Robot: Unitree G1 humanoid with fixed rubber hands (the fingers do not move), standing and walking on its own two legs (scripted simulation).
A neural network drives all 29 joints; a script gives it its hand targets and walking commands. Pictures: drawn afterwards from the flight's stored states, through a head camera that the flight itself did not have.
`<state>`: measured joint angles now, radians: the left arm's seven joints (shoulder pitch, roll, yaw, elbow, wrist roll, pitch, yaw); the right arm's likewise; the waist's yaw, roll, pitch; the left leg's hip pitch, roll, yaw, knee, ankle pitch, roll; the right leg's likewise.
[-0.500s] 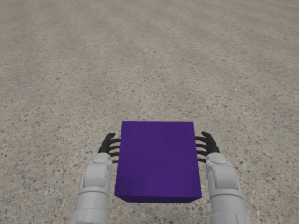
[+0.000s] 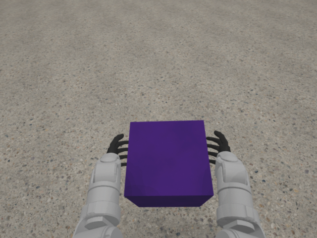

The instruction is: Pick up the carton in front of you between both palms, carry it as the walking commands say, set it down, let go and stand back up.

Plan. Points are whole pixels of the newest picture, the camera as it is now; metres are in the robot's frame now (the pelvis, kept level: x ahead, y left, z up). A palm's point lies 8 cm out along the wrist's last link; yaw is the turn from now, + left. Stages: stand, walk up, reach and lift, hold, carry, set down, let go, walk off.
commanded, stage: set down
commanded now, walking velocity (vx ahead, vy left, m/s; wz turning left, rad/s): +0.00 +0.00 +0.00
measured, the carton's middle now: (168, 168) +0.34 -0.01 -0.06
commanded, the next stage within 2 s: none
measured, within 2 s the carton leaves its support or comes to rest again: neither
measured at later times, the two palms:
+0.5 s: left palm (129, 172) +0.39 +0.14 -0.17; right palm (208, 180) +0.35 -0.15 -0.16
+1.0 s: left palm (138, 175) +0.45 +0.12 -0.31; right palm (205, 189) +0.38 -0.16 -0.30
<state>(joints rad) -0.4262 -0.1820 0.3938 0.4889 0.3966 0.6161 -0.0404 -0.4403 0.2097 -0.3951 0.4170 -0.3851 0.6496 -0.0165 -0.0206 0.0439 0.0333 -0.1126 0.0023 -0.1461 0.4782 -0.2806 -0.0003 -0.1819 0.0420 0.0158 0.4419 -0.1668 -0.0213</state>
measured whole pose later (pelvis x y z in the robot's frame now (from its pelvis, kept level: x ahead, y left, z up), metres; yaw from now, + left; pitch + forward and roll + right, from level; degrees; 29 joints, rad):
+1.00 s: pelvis -0.05 +0.03 -0.21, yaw +0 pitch +47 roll +1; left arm -1.06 0.06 0.34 0.78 0.24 0.29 0.04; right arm -0.90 0.18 -0.58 0.45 -0.28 0.29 -0.13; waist -0.09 0.04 -0.15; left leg -1.81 -0.13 -0.09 1.52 -0.53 -0.04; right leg -1.89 0.06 0.11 1.45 -0.39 0.07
